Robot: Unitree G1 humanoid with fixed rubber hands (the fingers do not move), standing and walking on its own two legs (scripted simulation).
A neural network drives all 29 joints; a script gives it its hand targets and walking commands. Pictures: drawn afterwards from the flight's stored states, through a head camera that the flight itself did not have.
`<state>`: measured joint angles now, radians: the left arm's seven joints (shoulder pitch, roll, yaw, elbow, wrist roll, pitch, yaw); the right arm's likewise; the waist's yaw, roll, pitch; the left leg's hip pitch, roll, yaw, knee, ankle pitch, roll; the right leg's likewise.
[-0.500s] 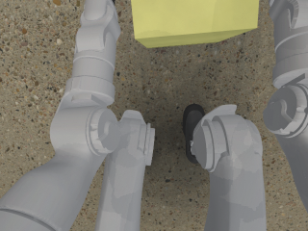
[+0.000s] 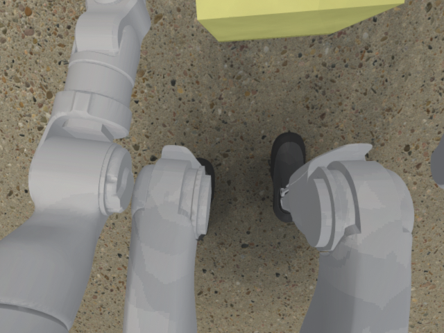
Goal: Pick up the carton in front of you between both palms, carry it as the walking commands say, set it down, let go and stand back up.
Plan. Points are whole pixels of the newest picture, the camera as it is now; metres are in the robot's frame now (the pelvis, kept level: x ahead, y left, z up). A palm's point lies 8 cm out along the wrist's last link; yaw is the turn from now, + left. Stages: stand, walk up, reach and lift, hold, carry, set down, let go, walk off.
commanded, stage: set down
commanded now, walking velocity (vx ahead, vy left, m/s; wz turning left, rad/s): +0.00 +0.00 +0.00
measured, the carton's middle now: out of the picture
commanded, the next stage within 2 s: let go in 1.00 s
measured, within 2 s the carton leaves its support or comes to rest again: neither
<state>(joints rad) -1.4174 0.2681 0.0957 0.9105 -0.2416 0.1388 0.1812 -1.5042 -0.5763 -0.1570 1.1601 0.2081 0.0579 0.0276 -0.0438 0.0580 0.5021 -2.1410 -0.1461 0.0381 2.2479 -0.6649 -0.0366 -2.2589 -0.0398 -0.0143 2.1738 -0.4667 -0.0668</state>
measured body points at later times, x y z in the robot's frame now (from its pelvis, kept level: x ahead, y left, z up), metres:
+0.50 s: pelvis +0.01 -0.01 +0.11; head +0.35 -0.07 +0.40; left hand +0.58 +0.08 -0.01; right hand +0.55 -0.30 -0.01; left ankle +0.10 +0.11 -0.33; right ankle +0.14 -0.11 -0.33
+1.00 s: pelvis +0.04 -0.02 +0.25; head +0.35 -0.07 +0.57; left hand +0.57 +0.10 +0.14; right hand +0.55 -0.31 +0.14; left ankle +0.10 +0.11 -0.33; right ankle +0.14 -0.11 -0.33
